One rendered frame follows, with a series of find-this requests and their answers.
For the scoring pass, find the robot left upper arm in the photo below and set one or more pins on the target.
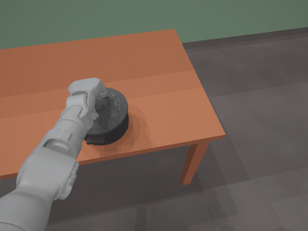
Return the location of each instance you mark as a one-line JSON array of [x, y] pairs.
[[49, 176]]

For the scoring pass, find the robot left forearm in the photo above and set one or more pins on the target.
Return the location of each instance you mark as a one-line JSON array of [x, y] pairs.
[[69, 131]]

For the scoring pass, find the pot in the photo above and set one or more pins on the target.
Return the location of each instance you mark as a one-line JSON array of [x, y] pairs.
[[110, 137]]

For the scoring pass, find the lid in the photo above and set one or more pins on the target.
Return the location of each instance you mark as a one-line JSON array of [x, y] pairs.
[[114, 112]]

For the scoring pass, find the left robot hand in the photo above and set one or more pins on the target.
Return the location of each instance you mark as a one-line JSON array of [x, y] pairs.
[[94, 85]]

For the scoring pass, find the table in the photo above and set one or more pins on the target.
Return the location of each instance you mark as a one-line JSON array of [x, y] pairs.
[[167, 105]]

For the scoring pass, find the knob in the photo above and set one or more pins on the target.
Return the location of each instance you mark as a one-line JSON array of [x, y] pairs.
[[99, 105]]

